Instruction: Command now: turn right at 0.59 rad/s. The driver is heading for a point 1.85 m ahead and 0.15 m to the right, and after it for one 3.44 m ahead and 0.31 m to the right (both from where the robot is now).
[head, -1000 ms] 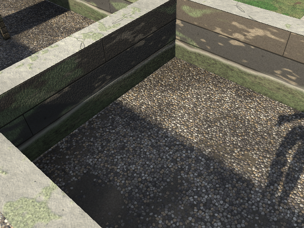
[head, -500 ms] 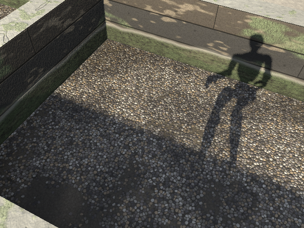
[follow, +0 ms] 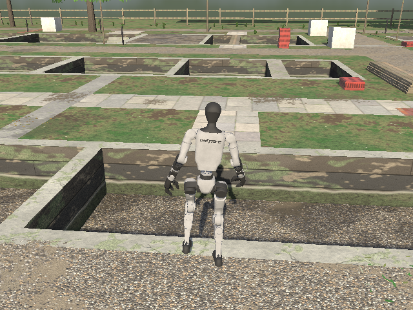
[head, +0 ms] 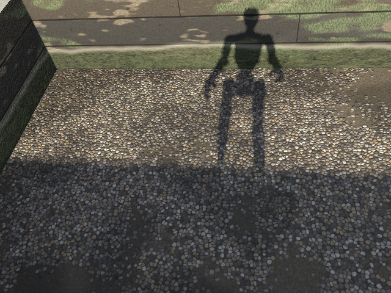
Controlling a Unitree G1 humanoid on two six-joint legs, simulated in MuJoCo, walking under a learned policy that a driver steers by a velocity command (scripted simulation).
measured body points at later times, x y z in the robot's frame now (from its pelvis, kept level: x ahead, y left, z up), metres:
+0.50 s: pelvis -0.03 +0.03 +0.00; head +0.00 +0.04 +0.45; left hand +0.19 +0.26 -0.09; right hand +0.07 -0.25 -0.10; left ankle +0.02 +0.15 -0.74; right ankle -0.05 -0.10 -0.70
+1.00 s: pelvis -0.03 +0.00 +0.00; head -0.02 +0.00 +0.45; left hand +0.13 +0.22 -0.12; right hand +0.00 -0.28 -0.12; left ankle +0.02 +0.16 -0.74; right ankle -0.07 -0.13 -0.74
